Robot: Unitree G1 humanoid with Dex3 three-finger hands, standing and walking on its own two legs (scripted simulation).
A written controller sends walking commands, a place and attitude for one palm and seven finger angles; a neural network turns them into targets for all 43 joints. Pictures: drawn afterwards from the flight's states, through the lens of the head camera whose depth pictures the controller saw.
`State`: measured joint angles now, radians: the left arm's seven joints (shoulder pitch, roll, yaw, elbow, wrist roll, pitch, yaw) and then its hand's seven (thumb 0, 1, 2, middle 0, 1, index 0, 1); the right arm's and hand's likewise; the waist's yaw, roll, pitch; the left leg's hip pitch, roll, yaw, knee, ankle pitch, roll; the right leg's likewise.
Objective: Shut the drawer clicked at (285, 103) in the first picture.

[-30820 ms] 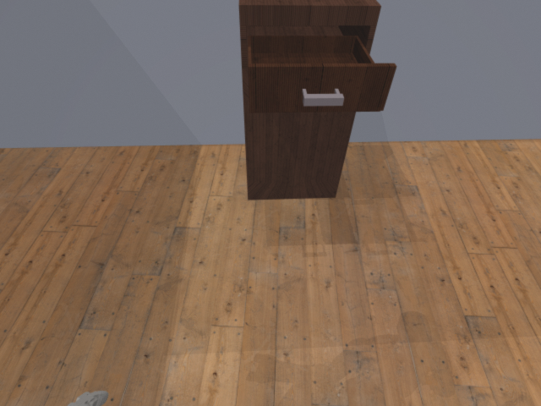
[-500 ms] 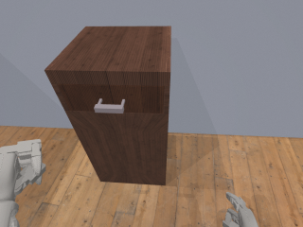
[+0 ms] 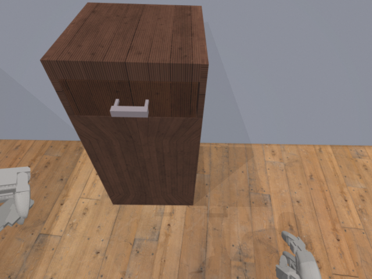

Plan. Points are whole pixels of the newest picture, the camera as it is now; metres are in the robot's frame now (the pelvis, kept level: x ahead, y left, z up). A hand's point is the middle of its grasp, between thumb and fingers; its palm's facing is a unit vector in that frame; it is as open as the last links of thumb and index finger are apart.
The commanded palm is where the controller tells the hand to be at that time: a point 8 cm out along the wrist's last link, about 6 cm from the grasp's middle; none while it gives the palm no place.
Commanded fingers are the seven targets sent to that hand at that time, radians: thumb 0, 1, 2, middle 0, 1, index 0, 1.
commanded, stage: step back with the hand held close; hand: left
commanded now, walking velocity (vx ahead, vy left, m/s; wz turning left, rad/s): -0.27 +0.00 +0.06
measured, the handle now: (130, 106) +0.59 +0.21 +0.01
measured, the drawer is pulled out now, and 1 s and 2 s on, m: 0.00 0.00 0.00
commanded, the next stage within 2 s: stop stepping back and stand still in 0.66 s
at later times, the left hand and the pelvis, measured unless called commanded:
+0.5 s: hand (7, 232) +0.15 +0.25 +0.17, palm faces +0.34 -0.81 -0.47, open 3.3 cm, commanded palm +0.08 +0.28 +0.18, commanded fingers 0.00 0.90 0.90 -1.40 -1.60 -1.40 -1.60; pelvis -0.06 +0.00 +0.01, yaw -2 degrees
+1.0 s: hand out of the picture +0.01 +0.22 +0.15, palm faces +0.42 -0.82 -0.38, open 3.2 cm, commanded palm -0.05 +0.24 +0.18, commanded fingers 0.00 0.90 0.90 -1.40 -1.60 -1.40 -1.60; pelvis -0.19 -0.03 +0.01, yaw -1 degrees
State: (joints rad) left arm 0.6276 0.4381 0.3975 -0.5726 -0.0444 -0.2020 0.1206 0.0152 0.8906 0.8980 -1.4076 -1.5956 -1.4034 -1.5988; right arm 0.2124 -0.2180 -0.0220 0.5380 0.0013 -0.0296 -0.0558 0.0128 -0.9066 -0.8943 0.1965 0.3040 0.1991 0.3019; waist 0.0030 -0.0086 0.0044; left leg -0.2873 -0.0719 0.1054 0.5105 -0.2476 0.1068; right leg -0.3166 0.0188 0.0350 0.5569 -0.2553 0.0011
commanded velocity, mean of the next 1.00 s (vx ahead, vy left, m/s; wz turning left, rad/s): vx -0.22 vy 0.03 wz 0.03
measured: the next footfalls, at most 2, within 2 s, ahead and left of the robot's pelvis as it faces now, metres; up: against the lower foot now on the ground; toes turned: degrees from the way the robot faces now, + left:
right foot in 0.70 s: -0.20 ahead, -0.12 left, +0.00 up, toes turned -4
left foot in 1.04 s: -0.19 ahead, +0.11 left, +0.00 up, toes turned +5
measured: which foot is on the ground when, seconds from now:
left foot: down 0.00-0.74, up 0.76-1.00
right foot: down 0.00-0.26, up 0.28-0.68, down 0.70-1.00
